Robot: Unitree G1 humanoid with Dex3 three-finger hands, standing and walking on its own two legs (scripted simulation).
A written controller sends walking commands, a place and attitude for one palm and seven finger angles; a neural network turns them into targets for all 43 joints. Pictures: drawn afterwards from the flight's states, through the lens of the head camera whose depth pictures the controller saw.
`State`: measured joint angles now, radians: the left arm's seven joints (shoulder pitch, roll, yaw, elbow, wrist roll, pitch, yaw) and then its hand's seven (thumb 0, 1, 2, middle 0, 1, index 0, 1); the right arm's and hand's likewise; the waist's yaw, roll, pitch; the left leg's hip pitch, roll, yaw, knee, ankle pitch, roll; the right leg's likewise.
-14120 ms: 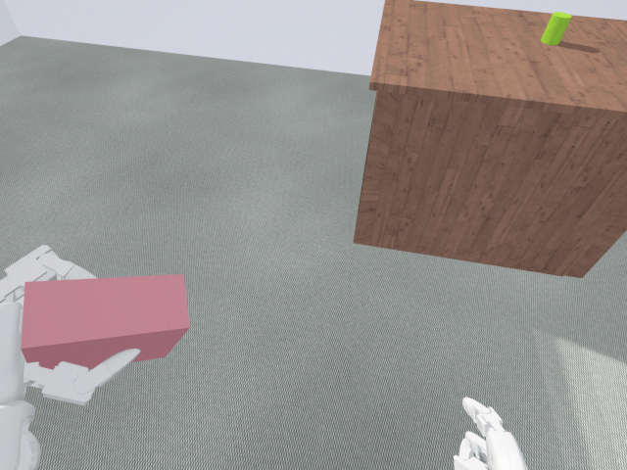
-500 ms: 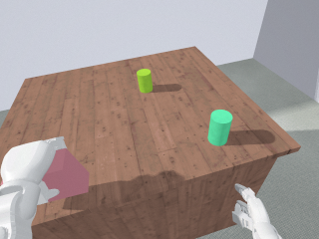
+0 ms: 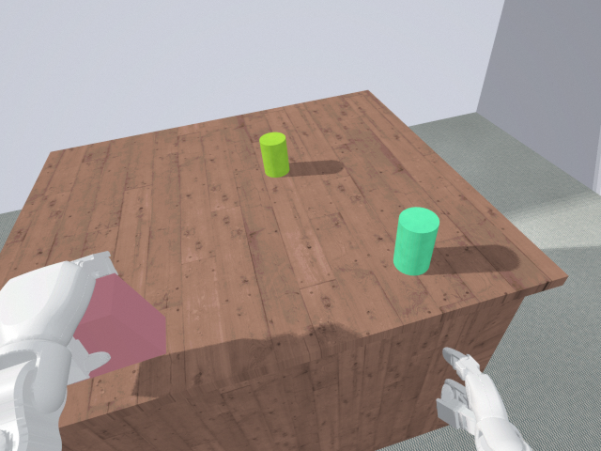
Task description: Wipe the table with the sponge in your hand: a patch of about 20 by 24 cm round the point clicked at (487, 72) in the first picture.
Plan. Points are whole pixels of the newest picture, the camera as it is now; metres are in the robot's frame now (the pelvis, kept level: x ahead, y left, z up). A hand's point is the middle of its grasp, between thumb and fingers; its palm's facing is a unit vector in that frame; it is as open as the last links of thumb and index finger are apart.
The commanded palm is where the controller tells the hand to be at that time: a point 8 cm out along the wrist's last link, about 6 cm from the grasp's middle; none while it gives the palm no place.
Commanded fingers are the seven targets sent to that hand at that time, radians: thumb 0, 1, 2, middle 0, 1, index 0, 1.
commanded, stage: move the sponge above the wiping area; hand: left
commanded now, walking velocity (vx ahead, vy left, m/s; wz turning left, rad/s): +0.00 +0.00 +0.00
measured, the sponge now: (102, 338) +0.19 +0.29 +0.10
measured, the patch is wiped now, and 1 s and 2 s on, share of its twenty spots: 0.00 0.00 0.00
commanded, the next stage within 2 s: none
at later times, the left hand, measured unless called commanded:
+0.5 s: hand (85, 325) +0.18 +0.29 +0.13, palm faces +0.08 -0.10 -0.99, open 9.3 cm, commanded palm +0.15 +0.28 +0.21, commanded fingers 0.00 0.10 1.30 -1.20 -1.60 -1.20 -1.60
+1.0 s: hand (93, 338) +0.17 +0.28 +0.13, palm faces +0.08 -0.15 -0.99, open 9.3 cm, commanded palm +0.14 +0.28 +0.21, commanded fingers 0.00 0.10 1.30 -1.20 -1.60 -1.20 -1.60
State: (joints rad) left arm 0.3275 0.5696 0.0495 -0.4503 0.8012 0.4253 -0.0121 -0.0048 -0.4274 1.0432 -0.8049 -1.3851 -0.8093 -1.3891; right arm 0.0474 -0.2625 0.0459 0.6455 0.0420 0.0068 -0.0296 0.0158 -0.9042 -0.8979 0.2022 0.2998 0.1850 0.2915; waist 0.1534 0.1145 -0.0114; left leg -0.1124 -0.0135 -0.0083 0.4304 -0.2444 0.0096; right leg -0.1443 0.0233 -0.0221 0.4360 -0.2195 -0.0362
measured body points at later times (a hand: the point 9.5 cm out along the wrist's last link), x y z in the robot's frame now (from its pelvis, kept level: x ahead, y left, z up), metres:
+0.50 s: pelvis +0.00 -0.01 +0.00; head -0.02 -0.06 +0.45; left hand +0.17 +0.29 +0.18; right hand +0.26 -0.19 -0.07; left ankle +0.00 +0.12 -0.74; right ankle +0.02 -0.10 -0.74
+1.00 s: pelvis +0.00 +0.00 +0.00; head -0.02 -0.05 +0.45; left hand +0.16 +0.28 +0.18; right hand +0.26 -0.19 -0.07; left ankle +0.00 +0.12 -0.74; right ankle +0.02 -0.10 -0.74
